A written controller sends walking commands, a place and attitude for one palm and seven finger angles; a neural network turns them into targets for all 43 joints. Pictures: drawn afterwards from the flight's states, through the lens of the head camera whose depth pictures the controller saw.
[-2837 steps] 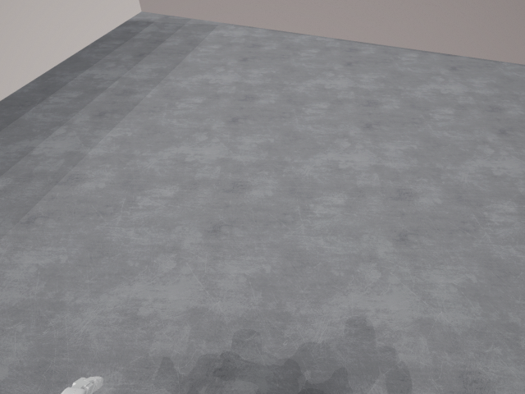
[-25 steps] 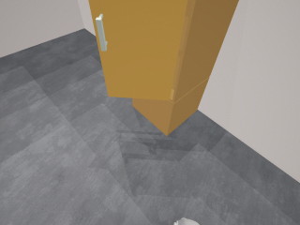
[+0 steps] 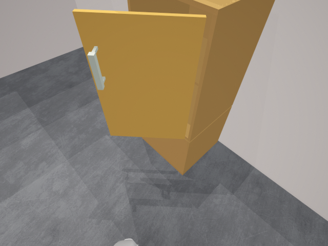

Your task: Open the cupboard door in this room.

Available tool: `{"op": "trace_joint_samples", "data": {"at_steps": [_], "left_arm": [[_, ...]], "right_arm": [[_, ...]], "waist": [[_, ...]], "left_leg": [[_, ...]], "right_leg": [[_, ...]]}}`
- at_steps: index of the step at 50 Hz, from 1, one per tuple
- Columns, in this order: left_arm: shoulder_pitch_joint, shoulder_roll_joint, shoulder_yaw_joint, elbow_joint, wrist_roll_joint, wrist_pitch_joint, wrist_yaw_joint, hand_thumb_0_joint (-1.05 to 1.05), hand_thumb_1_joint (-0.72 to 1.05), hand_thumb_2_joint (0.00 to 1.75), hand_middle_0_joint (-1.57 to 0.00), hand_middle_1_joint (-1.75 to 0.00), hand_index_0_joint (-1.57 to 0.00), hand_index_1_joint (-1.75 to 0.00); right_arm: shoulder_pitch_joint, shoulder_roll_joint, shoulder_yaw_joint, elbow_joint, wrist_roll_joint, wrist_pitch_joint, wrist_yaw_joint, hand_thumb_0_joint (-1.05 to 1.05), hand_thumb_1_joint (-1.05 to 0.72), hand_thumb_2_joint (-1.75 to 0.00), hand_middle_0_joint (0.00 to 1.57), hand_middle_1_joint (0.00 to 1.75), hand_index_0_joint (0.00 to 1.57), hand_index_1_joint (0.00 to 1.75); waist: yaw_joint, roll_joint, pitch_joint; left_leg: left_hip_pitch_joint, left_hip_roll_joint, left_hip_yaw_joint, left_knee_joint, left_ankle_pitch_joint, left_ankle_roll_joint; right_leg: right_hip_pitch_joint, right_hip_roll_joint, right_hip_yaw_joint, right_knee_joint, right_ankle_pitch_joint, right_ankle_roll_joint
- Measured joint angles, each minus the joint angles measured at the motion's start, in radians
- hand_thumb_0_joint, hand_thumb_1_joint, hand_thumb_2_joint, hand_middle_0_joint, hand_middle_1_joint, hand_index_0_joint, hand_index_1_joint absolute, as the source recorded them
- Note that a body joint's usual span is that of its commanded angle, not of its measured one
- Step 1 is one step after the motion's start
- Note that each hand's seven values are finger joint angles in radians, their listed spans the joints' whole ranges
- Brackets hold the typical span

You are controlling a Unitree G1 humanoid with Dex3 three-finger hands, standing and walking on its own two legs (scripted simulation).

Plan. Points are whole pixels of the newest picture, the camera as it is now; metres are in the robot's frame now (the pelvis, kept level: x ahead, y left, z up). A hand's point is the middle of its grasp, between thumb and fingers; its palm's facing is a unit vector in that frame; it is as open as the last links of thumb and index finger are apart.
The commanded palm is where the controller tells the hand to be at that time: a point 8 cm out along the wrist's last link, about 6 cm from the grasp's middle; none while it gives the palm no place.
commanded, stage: come to a stop and stand still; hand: left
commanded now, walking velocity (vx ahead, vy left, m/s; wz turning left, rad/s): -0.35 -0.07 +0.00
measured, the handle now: (98, 68) +0.63 +0.26 +0.07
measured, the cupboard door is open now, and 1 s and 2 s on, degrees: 43 43 43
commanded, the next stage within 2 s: look again from close up in 0.90 s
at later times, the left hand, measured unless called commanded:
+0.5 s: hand out of the picture +0.09 +0.20 -0.18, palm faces +0.01 -0.96 -0.27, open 7.3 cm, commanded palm none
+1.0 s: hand out of the picture +0.04 +0.17 -0.18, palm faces -0.04 -0.98 -0.22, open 7.3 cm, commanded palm none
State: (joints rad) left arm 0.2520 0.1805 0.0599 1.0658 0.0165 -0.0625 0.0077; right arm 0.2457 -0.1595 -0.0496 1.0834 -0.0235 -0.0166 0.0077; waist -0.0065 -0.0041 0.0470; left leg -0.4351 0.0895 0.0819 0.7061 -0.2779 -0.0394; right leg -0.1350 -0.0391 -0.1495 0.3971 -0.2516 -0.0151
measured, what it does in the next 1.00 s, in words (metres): steps on the spot: left foot, then right foot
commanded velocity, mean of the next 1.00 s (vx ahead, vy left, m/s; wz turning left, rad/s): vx -0.07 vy -0.04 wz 0.00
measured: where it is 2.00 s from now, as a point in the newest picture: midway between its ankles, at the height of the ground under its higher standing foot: outside the picture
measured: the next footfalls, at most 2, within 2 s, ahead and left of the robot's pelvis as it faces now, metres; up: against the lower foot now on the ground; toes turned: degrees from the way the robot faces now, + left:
left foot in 0.08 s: +0.15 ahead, +0.13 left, +0.00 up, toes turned +6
right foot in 0.46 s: +0.06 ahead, -0.13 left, +0.00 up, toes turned -6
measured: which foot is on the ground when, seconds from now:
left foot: up 0.00-0.06, down 0.08-0.48, up 0.50-0.68, down 0.70-1.00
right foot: down 0.00-0.08, up 0.10-0.44, down 0.46-1.00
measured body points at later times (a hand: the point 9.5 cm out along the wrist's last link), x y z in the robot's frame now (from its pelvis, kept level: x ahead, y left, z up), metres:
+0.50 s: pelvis +0.02 +0.00 -0.02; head +0.05 -0.02 +0.43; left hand +0.09 +0.25 -0.16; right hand +0.08 -0.25 -0.17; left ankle +0.11 +0.13 -0.74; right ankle +0.02 -0.12 -0.75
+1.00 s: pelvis +0.02 -0.01 -0.01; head +0.03 -0.02 +0.44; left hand +0.04 +0.22 -0.16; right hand +0.02 -0.23 -0.17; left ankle +0.01 +0.10 -0.74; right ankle +0.02 -0.12 -0.74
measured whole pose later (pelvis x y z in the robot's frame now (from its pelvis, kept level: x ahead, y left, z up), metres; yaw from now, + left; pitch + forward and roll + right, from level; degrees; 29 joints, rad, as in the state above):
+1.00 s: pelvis +0.02 -0.01 -0.01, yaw -2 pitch +0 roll -1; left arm 0.27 0.15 -0.01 1.10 0.01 -0.02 0.04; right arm 0.28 -0.16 -0.01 1.07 -0.02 -0.01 -0.02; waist -0.02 0.03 0.03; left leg -0.22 0.02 0.07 0.52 -0.29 0.02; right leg -0.22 -0.01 -0.06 0.49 -0.26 -0.01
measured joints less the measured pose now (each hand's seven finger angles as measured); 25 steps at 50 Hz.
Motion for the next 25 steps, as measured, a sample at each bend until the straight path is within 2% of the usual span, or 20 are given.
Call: {"op": "trace_joint_samples", "data": {"at_steps": [3,4,5,7,11,16,19,23,24,25], "left_arm": [[0.046,-0.001,-0.007,0.031,-0.002,0.016,0.000,-0.01,0.94,0.90,-0.20,-0.30,-0.20,-0.30],[0.061,-0.004,-0.012,0.040,-0.004,0.024,0.003,-0.01,0.93,0.90,-0.20,-0.30,-0.20,-0.30],[0.066,0.000,-0.016,0.051,-0.006,0.036,0.008,0.00,0.93,0.90,-0.20,-0.30,-0.20,-0.30],[0.068,0.006,-0.023,0.064,-0.009,0.061,0.018,0.00,0.92,0.90,-0.20,-0.30,-0.20,-0.30],[0.037,-0.001,-0.029,0.055,-0.011,0.099,0.018,0.00,0.92,0.90,-0.19,-0.30,-0.20,-0.30],[-0.013,0.002,-0.010,-0.009,-0.007,0.121,0.012,0.01,0.91,0.90,-0.20,-0.30,-0.20,-0.30],[-0.041,0.009,0.001,-0.046,-0.003,0.123,0.010,0.00,0.91,0.90,-0.19,-0.30,-0.20,-0.30],[-0.044,0.020,0.002,-0.086,0.004,0.102,0.007,0.00,0.91,0.90,-0.19,-0.30,-0.20,-0.30],[-0.041,0.024,0.003,-0.089,0.008,0.095,0.009,0.00,0.91,0.90,-0.19,-0.30,-0.20,-0.30],[-0.043,0.021,-0.001,-0.085,0.010,0.094,0.012,0.00,0.91,0.90,-0.19,-0.30,-0.20,-0.30]], "right_arm": [[-0.022,-0.023,0.005,-0.012,-0.001,-0.018,0.002,0.01,-0.93,-0.90,0.20,0.30,0.20,0.30],[-0.027,-0.030,0.007,-0.015,-0.001,-0.026,-0.002,0.01,-0.93,-0.90,0.20,0.30,0.20,0.30],[-0.039,-0.026,0.010,-0.014,-0.002,-0.027,-0.009,0.01,-0.93,-0.90,0.20,0.30,0.20,0.30],[-0.064,-0.011,0.022,-0.015,-0.002,-0.019,-0.023,0.01,-0.93,-0.90,0.20,0.30,0.20,0.30],[-0.120,0.008,0.032,-0.036,0.002,0.000,-0.044,0.00,-0.92,-0.90,0.20,0.30,0.20,0.30],[-0.153,0.011,0.021,-0.063,0.001,0.022,-0.050,0.00,-0.91,-0.90,0.21,0.30,0.20,0.30],[-0.145,-0.002,0.010,-0.065,-0.004,0.034,-0.046,0.00,-0.91,-0.90,0.21,0.30,0.21,0.30],[-0.109,-0.022,-0.006,-0.059,-0.002,0.053,-0.032,0.00,-0.91,-0.90,0.21,0.30,0.21,0.30],[-0.101,-0.024,-0.010,-0.057,0.001,0.060,-0.028,0.00,-0.91,-0.90,0.21,0.30,0.21,0.30],[-0.092,-0.031,-0.015,-0.055,0.004,0.069,-0.023,0.00,-0.91,-0.90,0.21,0.30,0.20,0.30]], "waist": [[0.019,0.003,-0.006],[0.021,0.011,-0.011],[0.023,-0.005,-0.009],[0.030,-0.037,-0.007],[0.030,-0.035,0.018],[0.022,-0.002,0.041],[0.017,0.017,0.037],[0.009,0.023,0.007],[0.010,0.013,0.002],[0.005,0.020,0.003]], "left_leg": [[0.070,-0.014,0.013,-0.171,0.122,0.005],[0.084,-0.012,0.011,-0.186,0.160,0.036],[0.081,-0.022,0.018,-0.155,0.135,0.060],[0.087,-0.040,0.037,-0.129,0.076,0.078],[0.100,-0.045,0.052,-0.163,0.078,0.083],[0.092,-0.021,0.054,-0.192,0.107,0.080],[0.082,-0.007,0.048,-0.194,0.119,0.067],[0.052,-0.004,0.041,-0.154,0.111,0.043],[0.038,-0.011,0.041,-0.124,0.078,0.035],[0.029,-0.016,0.021,-0.088,0.005,0.030]], "right_leg": [[0.020,-0.004,0.004,0.056,-0.062,0.028],[0.015,-0.002,0.006,0.094,-0.093,0.038],[0.011,-0.015,0.013,0.129,-0.123,0.042],[-0.010,-0.029,0.045,0.186,-0.188,0.040],[-0.110,-0.011,0.081,0.358,-0.283,0.039],[-0.236,0.022,0.106,0.533,-0.291,0.039],[-0.246,0.020,0.104,0.503,-0.261,0.034],[-0.144,0.000,0.096,0.230,-0.140,0.015],[-0.139,-0.009,0.102,0.195,-0.069,0.022],[-0.140,-0.006,0.095,0.207,-0.052,0.020]]}}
